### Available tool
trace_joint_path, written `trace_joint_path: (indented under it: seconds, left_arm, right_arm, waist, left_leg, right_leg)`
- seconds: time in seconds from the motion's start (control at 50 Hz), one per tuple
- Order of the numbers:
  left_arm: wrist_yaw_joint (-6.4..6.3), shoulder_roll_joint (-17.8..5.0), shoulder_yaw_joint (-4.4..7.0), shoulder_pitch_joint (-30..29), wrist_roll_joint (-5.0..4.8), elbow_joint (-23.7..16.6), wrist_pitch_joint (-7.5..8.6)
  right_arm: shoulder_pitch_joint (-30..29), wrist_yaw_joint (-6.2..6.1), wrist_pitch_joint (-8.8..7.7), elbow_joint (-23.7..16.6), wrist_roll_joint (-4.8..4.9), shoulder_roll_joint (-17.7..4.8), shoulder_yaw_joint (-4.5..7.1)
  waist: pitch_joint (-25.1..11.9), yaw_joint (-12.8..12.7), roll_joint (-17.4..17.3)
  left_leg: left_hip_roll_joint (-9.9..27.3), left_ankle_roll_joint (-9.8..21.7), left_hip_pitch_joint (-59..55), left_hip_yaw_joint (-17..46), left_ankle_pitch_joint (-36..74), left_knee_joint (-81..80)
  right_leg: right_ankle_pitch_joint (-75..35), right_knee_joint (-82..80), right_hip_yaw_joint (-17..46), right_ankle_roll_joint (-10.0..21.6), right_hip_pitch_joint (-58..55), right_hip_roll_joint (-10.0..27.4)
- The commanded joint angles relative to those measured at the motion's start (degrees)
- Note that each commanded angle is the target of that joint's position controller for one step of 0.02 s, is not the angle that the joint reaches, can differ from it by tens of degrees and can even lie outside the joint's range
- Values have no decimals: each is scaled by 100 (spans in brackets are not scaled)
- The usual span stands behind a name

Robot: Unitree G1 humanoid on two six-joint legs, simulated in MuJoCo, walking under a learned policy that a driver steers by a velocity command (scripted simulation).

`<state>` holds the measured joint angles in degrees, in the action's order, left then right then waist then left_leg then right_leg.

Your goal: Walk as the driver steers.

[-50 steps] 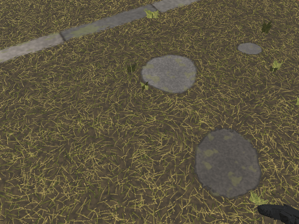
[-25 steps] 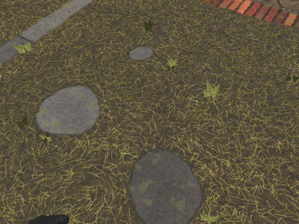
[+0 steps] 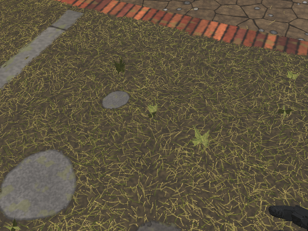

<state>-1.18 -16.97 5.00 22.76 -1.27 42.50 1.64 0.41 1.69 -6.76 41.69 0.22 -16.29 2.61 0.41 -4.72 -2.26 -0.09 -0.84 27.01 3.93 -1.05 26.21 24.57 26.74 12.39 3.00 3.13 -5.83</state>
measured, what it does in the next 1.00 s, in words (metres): walks ahead, turning left: left foot, then right foot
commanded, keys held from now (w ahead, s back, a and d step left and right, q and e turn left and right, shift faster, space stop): q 1.00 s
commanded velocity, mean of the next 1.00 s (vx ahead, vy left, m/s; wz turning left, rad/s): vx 0.12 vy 0.00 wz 0.32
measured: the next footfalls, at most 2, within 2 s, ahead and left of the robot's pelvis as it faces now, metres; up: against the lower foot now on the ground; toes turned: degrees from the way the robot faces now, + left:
left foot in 0.02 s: +0.17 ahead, +0.13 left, +0.00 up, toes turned -4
right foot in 0.42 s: +0.24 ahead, -0.10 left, +0.00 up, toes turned +10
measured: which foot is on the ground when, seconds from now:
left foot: up 0.00-0.00, down 0.02-0.42, up 0.44-0.78, down 0.80-1.00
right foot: down 0.00-0.02, up 0.04-0.40, down 0.42-0.82, up 0.84-1.00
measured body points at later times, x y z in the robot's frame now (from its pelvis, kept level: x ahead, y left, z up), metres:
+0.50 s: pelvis +0.15 +0.01 +0.01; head +0.18 +0.00 +0.46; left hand +0.31 +0.29 -0.06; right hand +0.28 -0.28 -0.11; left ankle +0.12 +0.12 -0.70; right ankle +0.20 -0.11 -0.73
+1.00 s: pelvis +0.15 +0.06 +0.02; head +0.18 +0.10 +0.46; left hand +0.17 +0.39 -0.10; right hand +0.41 -0.15 -0.07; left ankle +0.14 +0.14 -0.73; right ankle +0.21 -0.09 -0.65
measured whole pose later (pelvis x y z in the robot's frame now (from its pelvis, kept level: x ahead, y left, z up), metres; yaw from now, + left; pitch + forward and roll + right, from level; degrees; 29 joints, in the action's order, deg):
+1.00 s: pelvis +0.15 +0.06 +0.02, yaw +25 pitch +2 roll -2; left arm -2.7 -19.1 5.5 7.2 0.3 42.1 -1.0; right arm 9.9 -0.5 1.6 39.1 0.2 -17.5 3.6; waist 3.5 0.5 1.8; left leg -2.4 3.3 16.7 3.8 -11.6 26.6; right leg 23.6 61.9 2.1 -4.1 30.6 0.2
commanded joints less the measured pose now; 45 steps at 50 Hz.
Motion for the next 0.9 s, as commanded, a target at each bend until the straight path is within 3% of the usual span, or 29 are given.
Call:
trace_joint_path:
  seconds: [0.02, 0.04, 0.06, 0.08, 0.1, 0.12, 0.16, 0.2, 0.26, 0.34, 0.4, 0.42, 0.44, 0.46, 0.48, 0.5, 0.52, 0.54, 0.58, 0.62, 0.68, 0.74, 0.78, 0.8, 0.82, 0.84, 0.86, 0.88, 0.9]
  left_arm:
    - [-11, -263, -13, -243, 135, -454, 42]
    - [-28, 63, -96, 679, -17, -533, 93]
    - [-60, -457, -38, 835, -41, -305, 113]
    - [-60, -739, 34, 248, -20, -312, 91]
    - [-78, -768, 37, -184, 72, -385, 62]
    - [-80, -745, 49, -537, 194, -509, 57]
    - [-54, -442, -8, -624, 223, -596, 38]
    - [-70, -147, -105, -668, 207, -622, 16]
    - [-113, -293, -86, -873, 128, -617, -58]
    - [-124, -405, -43, -1431, 119, -769, -182]
    - [-85, -435, 8, -1308, 122, -744, -79]
    - [-106, -661, 70, -1173, 175, -743, -37]
    - [-170, -987, 131, -1030, 262, -802, -58]
    - [-110, -1097, 169, -1033, 386, -723, -101]
    - [-86, -809, 101, -1143, 330, -789, -75]
    - [-79, -557, 25, -1373, 289, -815, -47]
    - [-70, -498, 3, -1630, 248, -853, -36]
    - [-65, -525, 9, -1770, 196, -826, -33]
    - [-83, -612, 39, -1733, 230, -725, -63]
    - [-123, -689, 82, -1654, 233, -656, -107]
    - [-125, -881, 154, -1656, 194, -591, -159]
    - [-75, -1015, 199, -1605, 99, -491, -165]
    - [-65, -1022, 206, -1704, -20, -431, -159]
    - [-50, -881, 178, -1451, -29, -301, -144]
    - [-14, -608, 108, -1193, 145, -263, -134]
    - [-39, -376, 3, -1545, 350, -638, -128]
    - [-89, -652, 85, -1958, 259, -676, -123]
    - [-109, -763, 134, -1948, 131, -642, -150]
    - [-157, -767, 165, -1770, 127, -506, -183]
  right_arm:
    - [1433, -78, -145, -71, -160, -1254, 426]
    - [1873, -45, -66, 172, -264, -1708, 535]
    - [1870, 22, -57, 183, -61, -1141, 414]
    - [1524, 28, -29, 94, -25, -770, 302]
    - [1178, 40, 21, 31, -70, -623, 220]
    - [917, 48, 65, 37, -65, -501, 158]
    - [825, 40, 80, 141, -76, -351, 66]
    - [827, -2, 134, 241, -58, -636, 138]
    - [876, -99, 313, 256, 35, -1160, 318]
    - [925, -175, 514, 272, 153, -1119, 342]
    - [746, -264, 637, 203, 195, -965, 309]
    - [859, -291, 653, 176, 154, -772, 251]
    - [1084, -284, 649, 124, 25, -407, 148]
    - [1241, -302, 638, -19, 84, -501, 172]
    - [1400, -309, 651, 99, 47, -920, 299]
    - [1436, -305, 707, 184, 94, -1083, 389]
    - [1534, -341, 812, 287, 107, -1022, 414]
    - [1481, -355, 889, 243, 90, -969, 409]
    - [1263, -313, 947, 73, 111, -705, 336]
    - [1019, -254, 945, -125, 119, -581, 275]
    - [816, -144, 941, -330, 99, -570, 229]
    - [836, -53, 985, -436, 95, -729, 285]
    - [1116, -10, 1009, -378, 83, -742, 330]
    - [1292, -42, 1011, -330, 57, -859, 389]
    - [1448, -133, 1001, -372, 60, -1364, 532]
    - [1415, -166, 950, -539, -68, -1932, 615]
    - [1543, -119, 824, -564, -216, -1611, 538]
    - [1303, -117, 725, -548, -196, -1452, 472]
    - [977, -157, 691, -572, -73, -1300, 451]
  waist:
    - [-1224, 1013, 357]
    - [-1798, 562, -1673]
    - [-1634, 652, -1262]
    - [-1003, 764, -681]
    - [-733, 691, -196]
    - [-459, 588, -61]
    - [-443, 372, -269]
    - [-607, 315, -491]
    - [-848, 388, -528]
    - [-559, 520, -505]
    - [-381, 281, -496]
    - [-497, 293, -267]
    - [-784, 408, 785]
    - [-744, 506, 1919]
    - [-703, 474, 1439]
    - [-574, 554, 1117]
    - [-500, 651, 899]
    - [-392, 651, 908]
    - [-293, 591, 993]
    - [-400, 479, 1102]
    - [-594, 382, 1167]
    - [-581, 397, 1208]
    - [-537, 617, 1128]
    - [-547, 650, 883]
    - [-571, 550, -334]
    - [-541, 595, -1698]
    - [-871, 989, -909]
    - [-655, 794, -648]
    - [-512, 614, -399]
  left_leg:
    - [1059, 615, -2816, 818, -37, 36]
    - [2226, 1680, -4452, 3480, -231, -462]
    - [2310, 1766, -4411, 4111, -537, -698]
    - [2063, 1600, -3791, 3159, 206, -622]
    - [1810, 1497, -3157, 2341, 1210, -536]
    - [1587, 1476, -2575, 1810, 2220, -537]
    - [1187, 1349, -2013, 1234, 3213, -598]
    - [1053, 1410, -1837, 990, 3764, -606]
    - [1062, 1410, -1688, 1043, 3174, -668]
    - [982, 1262, -1426, 1449, 1118, -705]
    - [689, 944, -1171, 1734, 75, -354]
    - [490, 681, -845, 1645, -513, 24]
    - [-24, 352, -256, 1003, -2172, 1241]
    - [-531, 83, 567, 114, -3714, 2242]
    - [-195, -118, 689, 222, -3706, 3323]
    - [-121, -226, 775, 237, -3387, 3807]
    - [-35, -345, 751, 199, -3107, 3975]
    - [45, -441, 799, 157, -2818, 4028]
    - [73, -554, 630, -103, -2458, 3709]
    - [159, -585, 491, -235, -2260, 3109]
    - [216, -466, -132, -444, -2043, 2215]
    - [156, -251, -536, -641, -1872, 1483]
    - [15, 25, -1174, -821, -1150, 455]
    - [-58, 221, -1745, -666, -584, -56]
    - [807, 603, -2592, 614, 1080, -472]
    - [2209, 1816, -2910, 2574, 2540, -517]
    - [2215, 2208, -2682, 2600, 1994, -672]
    - [1878, 1928, -2452, 2084, 1527, -701]
    - [1543, 1587, -2318, 1732, 985, -681]
  right_leg:
    - [-1817, 1960, 410, 275, 1090, 688]
    - [736, 3858, -253, -212, 3055, -197]
    - [1095, 4623, 61, -323, 3632, 91]
    - [739, 4893, 56, -392, 3707, 219]
    - [488, 4815, -212, -454, 3506, 407]
    - [307, 4429, -425, -495, 3379, 616]
    - [93, 3381, -593, -533, 2734, 835]
    - [-15, 2335, -829, -661, 2239, 730]
    - [-773, 1537, -941, -698, 1669, 490]
    - [-1022, 945, -792, -615, 1508, 392]
    - [-1782, -412, -798, -412, 808, 423]
    - [-2240, -605, -512, -202, 252, 948]
    - [-3491, -597, 412, 263, -385, 2138]
    - [-4119, -770, 1492, 1137, -261, 2939]
    - [-4080, -793, 1411, 1351, -179, 2919]
    - [-4057, -705, 854, 1156, -52, 2604]
    - [-3876, -674, 368, 954, 84, 2316]
    - [-3892, -685, 140, 916, 212, 2257]
    - [-3943, -793, -340, 937, 444, 2042]
    - [-3908, -799, -561, 998, 299, 2074]
    - [-3906, -748, -804, 1004, 329, 2200]
    - [-3648, -576, -869, 912, 293, 2353]
    - [-3184, -167, -1094, 599, 537, 2268]
    - [-2566, 279, -1347, 254, 893, 2061]
    - [-1151, 1555, -1948, -322, 1900, 1555]
    - [1427, 2949, -1863, -757, 3458, 663]
    - [1539, 3855, -996, -718, 3526, 661]
    - [1070, 4045, -842, -619, 3533, 758]
    - [575, 3920, -800, -600, 3541, 831]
